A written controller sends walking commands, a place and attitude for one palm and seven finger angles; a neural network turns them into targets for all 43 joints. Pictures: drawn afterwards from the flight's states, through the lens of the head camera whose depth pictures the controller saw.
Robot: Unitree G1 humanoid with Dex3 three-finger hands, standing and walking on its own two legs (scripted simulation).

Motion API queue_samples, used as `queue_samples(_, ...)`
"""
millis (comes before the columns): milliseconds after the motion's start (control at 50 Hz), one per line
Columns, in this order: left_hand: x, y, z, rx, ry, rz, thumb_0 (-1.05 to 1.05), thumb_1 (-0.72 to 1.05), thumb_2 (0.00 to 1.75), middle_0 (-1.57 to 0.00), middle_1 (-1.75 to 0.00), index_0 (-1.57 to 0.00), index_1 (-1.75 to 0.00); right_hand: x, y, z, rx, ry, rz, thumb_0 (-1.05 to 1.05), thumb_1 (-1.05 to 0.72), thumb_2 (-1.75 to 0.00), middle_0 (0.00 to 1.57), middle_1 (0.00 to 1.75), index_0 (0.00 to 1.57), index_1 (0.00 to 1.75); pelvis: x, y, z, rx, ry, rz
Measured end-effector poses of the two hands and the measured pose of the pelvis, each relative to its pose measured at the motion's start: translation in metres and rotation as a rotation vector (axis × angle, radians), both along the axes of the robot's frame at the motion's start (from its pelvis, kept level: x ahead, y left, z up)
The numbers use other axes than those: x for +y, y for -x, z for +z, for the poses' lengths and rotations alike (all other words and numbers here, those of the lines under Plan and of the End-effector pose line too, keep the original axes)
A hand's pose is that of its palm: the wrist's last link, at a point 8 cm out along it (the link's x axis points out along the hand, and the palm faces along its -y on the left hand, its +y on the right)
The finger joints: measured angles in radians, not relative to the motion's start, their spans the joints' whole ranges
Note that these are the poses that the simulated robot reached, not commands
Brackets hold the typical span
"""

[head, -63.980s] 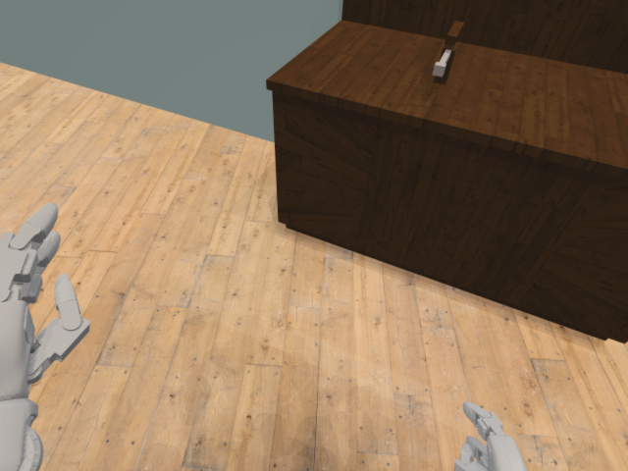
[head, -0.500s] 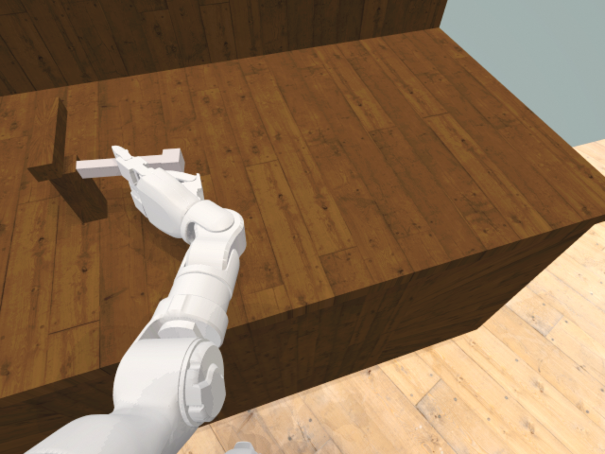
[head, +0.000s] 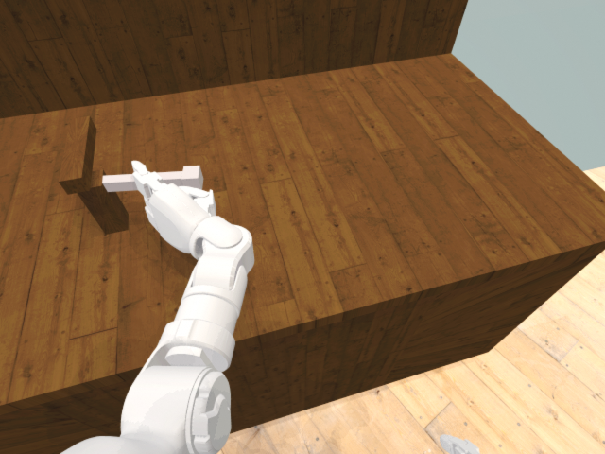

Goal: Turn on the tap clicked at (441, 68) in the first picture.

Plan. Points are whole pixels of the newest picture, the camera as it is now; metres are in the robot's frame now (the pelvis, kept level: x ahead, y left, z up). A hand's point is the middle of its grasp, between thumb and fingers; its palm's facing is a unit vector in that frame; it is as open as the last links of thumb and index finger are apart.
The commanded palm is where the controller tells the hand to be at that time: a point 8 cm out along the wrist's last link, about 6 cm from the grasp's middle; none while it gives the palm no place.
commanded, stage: lift the hand up off the lever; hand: left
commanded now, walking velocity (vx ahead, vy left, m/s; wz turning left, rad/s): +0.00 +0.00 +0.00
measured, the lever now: (192, 178) +0.49 +0.17 +0.08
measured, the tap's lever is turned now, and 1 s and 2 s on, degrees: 79 79 79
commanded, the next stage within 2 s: draw the hand back beside the body in 1.74 s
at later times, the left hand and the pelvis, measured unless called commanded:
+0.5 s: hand (208, 197) +0.42 +0.13 +0.12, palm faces +0.76 -0.64 -0.13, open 7.8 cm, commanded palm +0.36 +0.15 +0.12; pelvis -0.01 +0.00 +0.01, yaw +0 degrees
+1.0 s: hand (197, 188) +0.42 +0.14 +0.14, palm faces +0.76 -0.63 -0.13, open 7.8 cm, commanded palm +0.36 +0.15 +0.14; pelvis -0.02 -0.01 +0.01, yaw +0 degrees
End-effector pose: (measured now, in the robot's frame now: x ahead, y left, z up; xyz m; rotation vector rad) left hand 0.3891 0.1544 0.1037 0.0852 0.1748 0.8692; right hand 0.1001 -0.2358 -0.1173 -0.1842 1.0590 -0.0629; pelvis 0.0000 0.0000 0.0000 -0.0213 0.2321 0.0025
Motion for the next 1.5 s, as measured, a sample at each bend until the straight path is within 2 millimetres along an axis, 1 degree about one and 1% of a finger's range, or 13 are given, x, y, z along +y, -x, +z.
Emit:
queue_samples(100,0.003,0.004,0.005,-0.004,-0.003,0.011,0.02,0.90,0.90,-0.15,-0.15,-0.15,-0.15,0.001,-0.008,0.003,-0.025,0.002,0.012,0.01,-0.91,-0.90,0.20,0.29,0.20,0.30,-0.001,0.002,0.001,-0.011,0.000,0.004)
queue_samples(180,0.003,0.007,0.012,-0.018,-0.013,0.007,0.02,0.90,0.90,-0.15,-0.15,-0.15,-0.15,0.001,-0.010,0.004,-0.032,0.001,0.016,0.01,-0.91,-0.90,0.20,0.29,0.20,0.30,-0.002,0.004,0.002,-0.018,-0.001,0.007)
queue_samples(380,-0.003,0.019,0.020,-0.016,-0.007,-0.007,0.02,0.90,0.90,-0.15,-0.15,-0.15,-0.15,0.000,-0.005,0.007,-0.037,-0.004,0.014,0.01,-0.91,-0.90,0.20,0.29,0.20,0.30,-0.003,0.009,0.005,-0.047,-0.002,0.009)
queue_samples(480,-0.006,0.022,0.023,-0.013,0.000,0.000,0.02,0.90,0.90,-0.15,-0.15,-0.15,-0.15,-0.001,-0.003,0.008,-0.046,-0.003,0.010,0.01,-0.91,-0.90,0.20,0.29,0.20,0.30,-0.005,0.014,0.006,-0.054,-0.003,0.008)
queue_samples(660,-0.002,0.027,0.035,-0.023,-0.017,0.010,0.02,0.90,0.90,-0.15,-0.15,-0.15,-0.15,-0.003,0.002,0.010,-0.057,-0.005,0.003,0.01,-0.91,-0.90,0.20,0.29,0.20,0.30,-0.007,0.019,0.008,-0.067,-0.006,0.007)
queue_samples(820,-0.002,0.024,0.038,-0.021,-0.001,0.019,0.02,0.90,0.90,-0.15,-0.15,-0.15,-0.15,-0.006,0.004,0.012,-0.058,0.009,0.004,0.01,-0.91,-0.90,0.20,0.29,0.20,0.30,-0.008,0.022,0.009,-0.066,-0.006,0.008)
queue_samples(900,0.000,0.023,0.042,-0.033,-0.006,0.017,0.02,0.90,0.90,-0.15,-0.15,-0.15,-0.15,-0.007,0.004,0.013,-0.058,0.009,-0.006,0.01,-0.91,-0.90,0.20,0.29,0.20,0.30,-0.008,0.020,0.010,-0.066,-0.008,0.004)
queue_samples(1000,0.003,0.025,0.042,-0.022,0.003,0.014,0.02,0.90,0.90,-0.15,-0.15,-0.15,-0.15,-0.007,0.003,0.014,-0.055,0.007,-0.009,0.01,-0.91,-0.90,0.20,0.29,0.20,0.30,-0.007,0.017,0.012,-0.077,-0.009,0.003)
queue_samples(1140,0.003,0.030,0.049,-0.049,0.006,0.004,0.02,0.90,0.90,-0.15,-0.15,-0.15,-0.15,-0.004,-0.006,0.018,-0.072,0.002,0.002,0.01,-0.91,-0.90,0.20,0.29,0.20,0.30,-0.005,0.014,0.014,-0.092,-0.009,0.002)
queue_samples(1300,0.007,0.035,0.055,-0.048,0.012,0.004,0.02,0.90,0.90,-0.15,-0.15,-0.15,-0.15,0.003,-0.026,0.026,-0.121,-0.005,0.020,0.01,-0.91,-0.90,0.20,0.29,0.20,0.30,-0.003,0.013,0.016,-0.111,-0.009,0.004)
queue_samples(1400,0.004,0.039,0.062,-0.067,0.005,-0.014,0.02,0.90,0.90,-0.15,-0.15,-0.15,-0.15,0.009,-0.037,0.029,-0.146,-0.016,0.042,0.01,-0.91,-0.90,0.20,0.29,0.20,0.30,-0.003,0.014,0.017,-0.121,-0.009,0.008)
queue_samples(1500,0.000,0.043,0.064,-0.053,0.023,-0.023,0.02,0.90,0.90,-0.15,-0.15,-0.15,-0.15,0.013,-0.044,0.033,-0.163,-0.024,0.053,0.01,-0.91,-0.90,0.20,0.29,0.20,0.30,-0.003,0.015,0.019,-0.132,-0.011,0.010)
